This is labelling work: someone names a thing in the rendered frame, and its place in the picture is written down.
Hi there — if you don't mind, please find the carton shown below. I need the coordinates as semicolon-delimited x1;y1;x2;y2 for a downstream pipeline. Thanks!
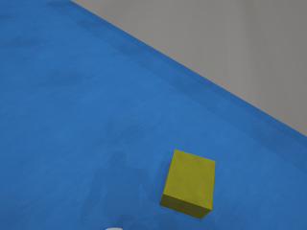
159;149;216;219

